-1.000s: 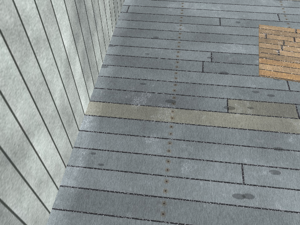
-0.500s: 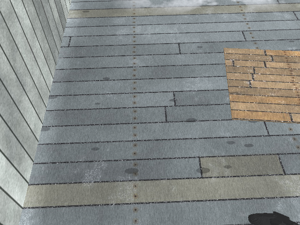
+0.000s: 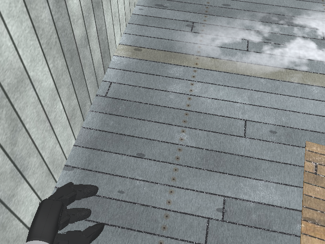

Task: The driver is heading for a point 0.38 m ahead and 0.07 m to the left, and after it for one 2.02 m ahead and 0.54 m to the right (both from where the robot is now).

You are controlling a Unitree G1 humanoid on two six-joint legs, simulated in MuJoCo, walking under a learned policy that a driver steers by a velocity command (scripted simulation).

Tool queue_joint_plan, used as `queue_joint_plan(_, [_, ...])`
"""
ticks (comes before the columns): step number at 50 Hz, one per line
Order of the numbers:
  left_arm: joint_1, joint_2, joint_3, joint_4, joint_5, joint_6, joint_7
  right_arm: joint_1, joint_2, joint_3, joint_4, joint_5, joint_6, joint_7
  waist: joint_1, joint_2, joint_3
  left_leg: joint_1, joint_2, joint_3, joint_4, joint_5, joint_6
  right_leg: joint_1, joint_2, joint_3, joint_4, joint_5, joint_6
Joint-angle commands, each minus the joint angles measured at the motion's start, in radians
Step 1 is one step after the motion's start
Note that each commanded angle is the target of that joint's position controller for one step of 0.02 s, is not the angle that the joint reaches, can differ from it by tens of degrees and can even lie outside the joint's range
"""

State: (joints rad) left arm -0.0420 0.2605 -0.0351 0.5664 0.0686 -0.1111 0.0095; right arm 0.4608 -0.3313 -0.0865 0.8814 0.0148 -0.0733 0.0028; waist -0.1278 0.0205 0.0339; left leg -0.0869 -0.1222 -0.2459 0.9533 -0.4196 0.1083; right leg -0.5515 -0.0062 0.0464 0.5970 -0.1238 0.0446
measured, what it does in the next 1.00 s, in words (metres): walks ahead: left foot, then right foot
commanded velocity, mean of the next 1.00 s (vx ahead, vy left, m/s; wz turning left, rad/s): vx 0.86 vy -0.28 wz -0.20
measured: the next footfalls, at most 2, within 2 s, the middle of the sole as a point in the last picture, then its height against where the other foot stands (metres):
left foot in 0.30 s outside the picture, level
right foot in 0.76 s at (192, 156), level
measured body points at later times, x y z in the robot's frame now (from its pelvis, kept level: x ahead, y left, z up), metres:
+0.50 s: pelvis +0.40 -0.03 +0.01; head +0.41 +0.02 +0.46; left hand +0.41 +0.22 -0.14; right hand +0.53 -0.30 -0.08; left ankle +0.38 +0.09 -0.71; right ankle +0.41 -0.19 -0.57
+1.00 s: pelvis +0.79 -0.19 +0.03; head +0.80 -0.21 +0.48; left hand +0.83 +0.09 -0.09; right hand +0.95 -0.46 -0.06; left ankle +0.90 -0.02 -0.63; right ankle +0.76 -0.21 -0.71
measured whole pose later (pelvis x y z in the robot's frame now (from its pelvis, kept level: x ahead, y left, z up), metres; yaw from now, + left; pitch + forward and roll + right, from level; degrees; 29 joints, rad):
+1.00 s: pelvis +0.79 -0.19 +0.03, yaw -14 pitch +0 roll +1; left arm 0.46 0.28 0.06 0.84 0.00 -0.05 -0.05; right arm 0.05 -0.26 -0.01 0.71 -0.06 -0.02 -0.01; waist 0.10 0.02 0.02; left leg -0.62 0.10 -0.05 1.05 -0.18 -0.04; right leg -0.15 0.18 0.11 0.40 -0.23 -0.15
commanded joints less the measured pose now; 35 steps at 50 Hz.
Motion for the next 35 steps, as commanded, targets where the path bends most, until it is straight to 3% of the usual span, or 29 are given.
queue_joint_plan(1, [0.34, 0.21, 0.116, 0.034, 0.003, 0.002, 0.016, -0.088, -0.06, 0.023, -0.128, -0.009, 0.001, -0.009, 0.214, -0.19, -0.343, -0.699, 0.118, 0.147, 0.517, 0.124, -0.005, 0.892, -0.409, 0.68, -0.291, -0.532, -0.239])
queue_joint_plan(2, [0.315, 0.15, 0.101, 0.054, 0.001, -0.002, 0.011, -0.155, -0.068, 0.018, -0.141, -0.019, 0.014, 0.002, 0.209, -0.08, -0.208, -0.682, 0.147, 0.163, 0.458, 0.155, -0.008, 0.741, -0.369, 0.507, -0.297, -0.335, -0.221])
queue_joint_plan(3, [0.343, 0.133, 0.094, 0.088, 0.005, -0.007, 0.005, -0.222, -0.056, 0.019, -0.172, -0.034, 0.025, 0.022, 0.205, -0.042, -0.158, -0.666, 0.174, 0.155, 0.425, 0.142, -0.008, 0.654, -0.338, 0.403, -0.298, -0.199, -0.214])
queue_joint_plan(4, [0.362, 0.14, 0.093, 0.121, 0.0, -0.012, 0.006, -0.232, -0.032, 0.023, -0.193, -0.051, 0.04, 0.04, 0.173, -0.077, -0.109, -0.659, 0.188, 0.152, 0.4, 0.126, -0.014, 0.589, -0.319, 0.323, -0.298, -0.099, -0.206])
queue_joint_plan(5, [0.379, 0.112, 0.088, 0.156, -0.013, -0.016, 0.0, -0.263, -0.006, 0.028, -0.209, -0.055, 0.057, 0.051, 0.16, -0.067, -0.065, -0.648, 0.201, 0.161, 0.378, 0.116, -0.017, 0.529, -0.28, 0.224, -0.328, -0.055, -0.177])
queue_joint_plan(6, [0.383, 0.106, 0.081, 0.171, -0.028, -0.019, -0.002, -0.274, 0.026, 0.039, -0.237, -0.049, 0.066, 0.051, 0.13, -0.117, -0.054, -0.662, 0.219, 0.168, 0.328, 0.093, -0.013, 0.514, -0.308, 0.186, -0.346, 0.022, -0.169])
queue_joint_plan(9, [0.307, 0.113, 0.086, 0.172, -0.034, -0.024, -0.009, -0.386, 0.012, 0.056, -0.319, -0.047, 0.065, 0.068, 0.109, -0.131, 0.013, -0.646, 0.232, 0.213, 0.107, 0.233, -0.016, 0.443, -0.246, -0.03, -0.451, 0.161, -0.149])
queue_joint_plan(10, [0.141, 0.051, 0.068, 0.104, -0.033, 0.027, -0.045, -0.281, -0.075, 0.028, -0.236, -0.054, 0.075, 0.022, 0.077, -0.213, 0.068, -0.409, 0.181, 0.248, -0.207, 0.1, -0.05, 0.23, -0.101, -0.218, -0.476, 0.03, -0.159])
queue_joint_plan(11, [0.266, 0.04, 0.069, 0.139, -0.024, 0.057, -0.052, -0.298, -0.109, 0.016, -0.221, -0.024, 0.074, 0.01, 0.135, -0.199, 0.064, -0.167, 0.102, 0.344, -0.226, 0.244, -0.082, 0.113, -0.04, -0.248, -0.479, 0.052, -0.201])
queue_joint_plan(12, [0.293, 0.069, 0.063, 0.16, -0.023, 0.07, -0.056, -0.216, -0.094, 0.013, -0.201, -0.001, 0.074, -0.01, 0.085, -0.196, 0.025, 0.028, 0.076, 0.35, -0.268, 0.361, -0.09, 0.051, -0.063, -0.252, -0.407, 0.135, -0.216])
queue_joint_plan(13, [0.306, 0.074, 0.064, 0.148, -0.043, 0.079, -0.066, -0.076, -0.104, 0.001, -0.147, -0.012, 0.069, -0.033, 0.015, -0.107, -0.044, 0.199, 0.061, 0.354, -0.292, 0.472, -0.088, 0.043, -0.045, -0.284, -0.254, 0.229, -0.196])
queue_joint_plan(14, [0.373, 0.098, 0.064, 0.164, -0.06, 0.081, -0.069, 0.031, -0.125, -0.011, -0.114, -0.032, 0.068, -0.049, -0.039, -0.006, -0.132, 0.323, 0.053, 0.341, -0.283, 0.407, -0.092, 0.051, -0.042, -0.267, -0.049, 0.258, -0.177])
queue_joint_plan(15, [0.4, 0.089, 0.063, 0.17, -0.039, 0.088, -0.072, 0.16, -0.136, -0.021, -0.075, -0.051, 0.067, -0.064, -0.087, 0.08, -0.171, 0.425, 0.209, 0.173, -0.309, 0.348, -0.087, -0.046, -0.023, -0.238, 0.266, -0.208, -0.153])
queue_joint_plan(16, [0.447, 0.047, 0.061, 0.129, -0.002, 0.103, -0.065, 0.256, -0.217, -0.02, -0.101, -0.057, 0.07, -0.074, -0.061, 0.2, -0.237, 0.422, 0.549, -0.253, -0.323, 0.378, -0.105, -0.1, 0.003, -0.173, 0.691, -0.562, -0.122])
queue_joint_plan(17, [0.549, 0.126, 0.095, 0.098, -0.035, 0.118, -0.066, 0.187, -0.316, -0.049, -0.174, -0.036, 0.072, -0.104, -0.021, 0.176, -0.429, 0.395, 0.707, -0.709, -0.567, 0.188, 0.032, -0.113, 0.112, 0.142, 0.847, -0.46, -0.113])
queue_joint_plan(18, [0.461, 0.169, 0.1, 0.117, -0.015, 0.135, -0.072, 0.023, -0.301, -0.046, -0.192, -0.029, 0.084, -0.11, 0.028, 0.066, -0.234, 0.199, 0.629, -0.572, -0.629, -0.101, 0.074, -0.15, 0.049, 0.158, 0.863, -0.318, -0.094])
queue_joint_plan(19, [0.393, 0.156, 0.098, 0.1, -0.015, 0.14, -0.079, -0.069, -0.256, -0.031, -0.2, -0.041, 0.077, -0.107, 0.064, 0.074, -0.079, 0.051, 0.588, -0.403, -0.626, -0.046, 0.087, -0.174, 0.017, 0.118, 0.884, -0.228, -0.078])
queue_joint_plan(20, [0.381, 0.143, 0.097, 0.109, -0.013, 0.141, -0.077, -0.119, -0.213, -0.017, -0.195, -0.053, 0.064, -0.1, 0.102, 0.051, -0.05, -0.003, 0.549, -0.283, -0.6, 0.146, 0.084, -0.166, -0.009, 0.103, 0.901, -0.164, -0.071])
queue_joint_plan(21, [0.402, 0.134, 0.099, 0.116, -0.016, 0.152, -0.081, -0.133, -0.168, -0.004, -0.198, -0.052, 0.05, -0.098, 0.131, 0.051, -0.041, -0.055, 0.53, -0.166, -0.583, 0.299, 0.089, -0.145, -0.019, 0.085, 0.917, -0.149, -0.059])
queue_joint_plan(22, [0.392, 0.115, 0.099, 0.111, -0.027, 0.161, -0.085, -0.127, -0.159, -0.005, -0.186, -0.056, 0.04, -0.095, 0.14, 0.09, -0.016, -0.092, 0.535, -0.101, -0.556, 0.396, 0.08, -0.149, -0.019, 0.063, 0.964, -0.172, -0.046])
queue_joint_plan(23, [0.364, 0.093, 0.097, 0.103, -0.032, 0.168, -0.092, -0.102, -0.15, -0.005, -0.169, -0.053, 0.029, -0.09, 0.144, 0.078, -0.013, -0.092, 0.524, -0.03, -0.557, 0.392, 0.056, -0.176, -0.027, 0.073, 0.965, -0.168, -0.044])
queue_joint_plan(24, [0.312, 0.07, 0.092, 0.081, -0.045, 0.174, -0.102, -0.09, -0.152, -0.006, -0.156, -0.053, 0.025, -0.084, 0.143, 0.085, 0.009, -0.1, 0.497, 0.044, -0.575, 0.357, 0.021, -0.215, -0.045, 0.069, 0.903, -0.145, -0.042])
queue_joint_plan(26, [0.234, 0.027, 0.08, 0.048, -0.046, 0.179, -0.119, -0.089, -0.146, -0.009, -0.138, -0.056, 0.011, -0.076, 0.149, 0.135, 0.052, -0.118, 0.448, 0.183, -0.623, 0.3, -0.038, -0.246, -0.074, 0.047, 0.757, -0.046, -0.044])
queue_joint_plan(28, [0.192, 0.027, 0.078, 0.025, -0.051, 0.179, -0.146, -0.107, -0.141, -0.007, -0.129, -0.054, -0.014, -0.077, 0.165, 0.185, 0.061, -0.157, 0.426, 0.287, -0.695, 0.268, -0.039, -0.189, -0.107, 0.029, 0.568, 0.086, -0.049])
queue_joint_plan(29, [0.188, 0.025, 0.074, 0.015, -0.064, 0.178, -0.164, -0.143, -0.158, -0.016, -0.14, -0.052, -0.016, -0.087, 0.18, 0.211, 0.076, -0.193, 0.444, 0.313, -0.749, 0.229, -0.031, -0.117, -0.132, 0.013, 0.415, 0.124, -0.05])
queue_joint_plan(31, [0.177, 0.028, 0.072, 0.042, -0.066, 0.169, -0.188, -0.207, -0.188, -0.028, -0.136, -0.044, -0.026, -0.099, 0.196, 0.171, 0.093, -0.225, 0.423, 0.408, -0.814, 0.203, -0.047, 0.07, -0.122, -0.103, 0.184, 0.177, -0.065])
queue_joint_plan(32, [0.159, 0.026, 0.074, 0.061, -0.073, 0.162, -0.187, -0.188, -0.202, -0.034, -0.116, -0.043, -0.025, -0.102, 0.178, 0.133, 0.072, -0.162, 0.396, 0.442, -0.83, 0.225, -0.051, 0.113, -0.086, -0.165, 0.156, 0.183, -0.078])
queue_joint_plan(33, [0.159, 0.014, 0.073, 0.056, -0.069, 0.16, -0.186, -0.172, -0.228, -0.041, -0.106, -0.038, -0.022, -0.1, 0.186, 0.157, 0.089, -0.112, 0.444, 0.449, -0.804, 0.328, -0.049, 0.119, -0.095, -0.17, 0.12, 0.146, -0.097])
queue_joint_plan(35, [0.199, 0.044, 0.092, 0.079, -0.069, 0.155, -0.155, -0.164, -0.238, -0.048, -0.08, -0.036, 0.006, -0.088, 0.216, 0.134, 0.037, 0.043, 0.447, 0.492, -0.664, 0.683, -0.056, 0.149, -0.035, -0.212, 0.087, -0.036, -0.148])
Keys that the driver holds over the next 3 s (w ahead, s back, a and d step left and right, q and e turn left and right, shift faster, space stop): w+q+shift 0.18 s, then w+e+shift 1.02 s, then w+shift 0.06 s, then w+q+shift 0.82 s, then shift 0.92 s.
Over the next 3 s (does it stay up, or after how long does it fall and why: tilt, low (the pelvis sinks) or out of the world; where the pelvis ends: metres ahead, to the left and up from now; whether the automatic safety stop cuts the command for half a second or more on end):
stays up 2.16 -0.62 0.03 its command is cut before an obstacle after 0.2 s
